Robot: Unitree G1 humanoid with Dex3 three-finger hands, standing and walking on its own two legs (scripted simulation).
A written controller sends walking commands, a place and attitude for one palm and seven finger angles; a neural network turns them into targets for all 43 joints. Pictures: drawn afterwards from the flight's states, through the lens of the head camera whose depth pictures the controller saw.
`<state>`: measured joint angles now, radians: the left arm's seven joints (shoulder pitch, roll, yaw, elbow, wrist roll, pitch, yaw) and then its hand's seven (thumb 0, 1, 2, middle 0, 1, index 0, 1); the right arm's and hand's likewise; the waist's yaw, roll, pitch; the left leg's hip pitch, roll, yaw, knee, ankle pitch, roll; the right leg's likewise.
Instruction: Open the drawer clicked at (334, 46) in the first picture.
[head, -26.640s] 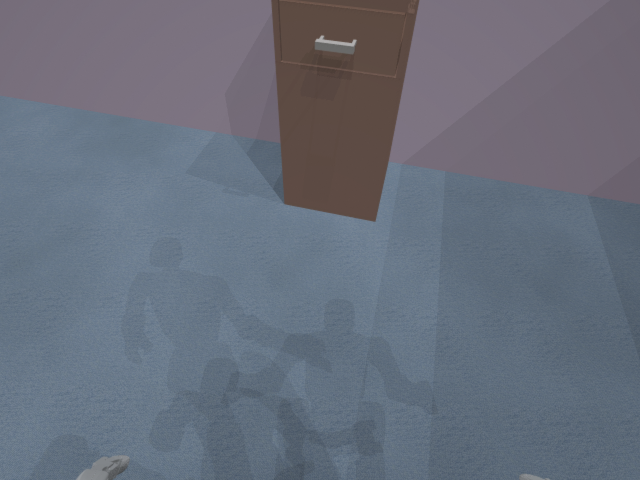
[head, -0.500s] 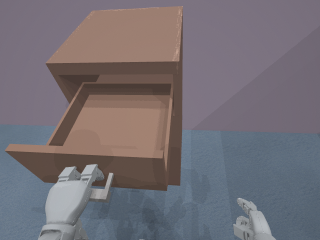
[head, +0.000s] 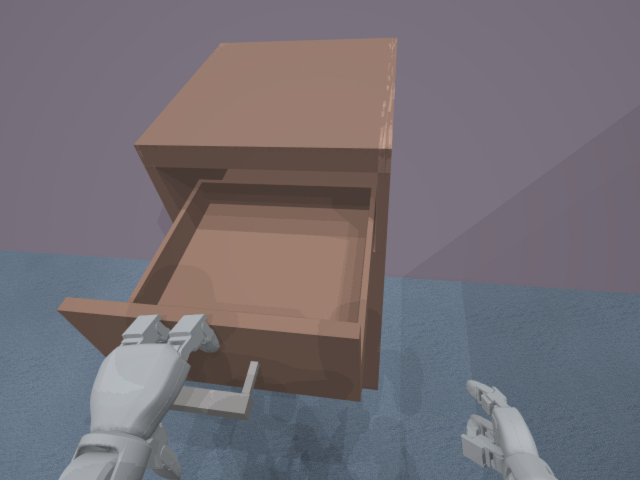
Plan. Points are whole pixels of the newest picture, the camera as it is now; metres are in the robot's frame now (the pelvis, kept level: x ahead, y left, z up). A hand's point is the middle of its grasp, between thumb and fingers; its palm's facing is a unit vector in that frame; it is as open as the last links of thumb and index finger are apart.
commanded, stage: lift the hand off the handle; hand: left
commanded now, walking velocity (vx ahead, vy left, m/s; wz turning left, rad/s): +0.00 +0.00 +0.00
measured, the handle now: (209, 383) +0.23 +0.19 +0.00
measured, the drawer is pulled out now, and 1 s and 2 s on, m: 0.29 0.29 0.29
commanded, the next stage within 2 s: draw the hand back to the body in 0.56 s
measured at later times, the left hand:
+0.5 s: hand (150, 344) +0.21 +0.20 +0.14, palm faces +0.11 -0.17 -0.98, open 13.8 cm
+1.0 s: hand (135, 363) +0.19 +0.21 +0.14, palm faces +0.06 -0.14 -0.99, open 13.9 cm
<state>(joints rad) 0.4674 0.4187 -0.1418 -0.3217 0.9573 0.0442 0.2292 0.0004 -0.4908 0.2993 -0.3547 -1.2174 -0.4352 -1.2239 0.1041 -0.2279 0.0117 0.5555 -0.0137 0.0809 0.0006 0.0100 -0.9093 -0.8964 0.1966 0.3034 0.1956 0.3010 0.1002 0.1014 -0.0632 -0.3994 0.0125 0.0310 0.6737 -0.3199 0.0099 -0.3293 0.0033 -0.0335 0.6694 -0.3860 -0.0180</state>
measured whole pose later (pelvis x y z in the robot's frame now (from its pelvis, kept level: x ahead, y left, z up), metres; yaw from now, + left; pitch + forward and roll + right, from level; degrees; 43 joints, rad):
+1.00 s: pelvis +0.00 -0.01 +0.02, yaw +0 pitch -1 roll +0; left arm 0.48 0.52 0.02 -0.54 0.81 0.08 0.02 0.00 -0.49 0.30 -0.32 -1.20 -0.32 -1.20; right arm 0.10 -0.27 0.05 0.54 0.03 0.11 0.00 0.01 -0.91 -0.90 0.20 0.30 0.20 0.30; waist 0.10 0.13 -0.02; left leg -0.25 0.02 0.02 0.52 -0.24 0.00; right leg -0.18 0.02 -0.04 0.49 -0.30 -0.02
